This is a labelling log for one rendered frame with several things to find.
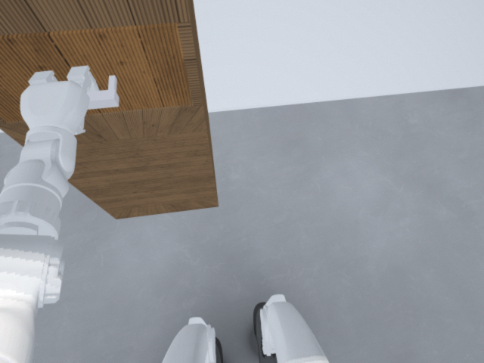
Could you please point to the left robot forearm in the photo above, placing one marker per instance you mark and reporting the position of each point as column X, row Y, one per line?
column 34, row 189

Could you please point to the robot left hand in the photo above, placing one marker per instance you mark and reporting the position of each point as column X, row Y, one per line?
column 62, row 104

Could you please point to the left robot upper arm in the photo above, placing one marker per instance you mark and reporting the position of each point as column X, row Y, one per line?
column 31, row 275

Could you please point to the handle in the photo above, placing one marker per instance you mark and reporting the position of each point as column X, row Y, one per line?
column 104, row 98

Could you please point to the robot right foot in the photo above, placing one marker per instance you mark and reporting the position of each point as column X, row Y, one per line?
column 269, row 358

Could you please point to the drawer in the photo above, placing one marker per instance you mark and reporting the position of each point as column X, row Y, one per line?
column 147, row 61

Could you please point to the cabinet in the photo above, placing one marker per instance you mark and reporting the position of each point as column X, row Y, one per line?
column 134, row 162

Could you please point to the right robot shin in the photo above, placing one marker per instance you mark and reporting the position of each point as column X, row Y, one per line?
column 266, row 348

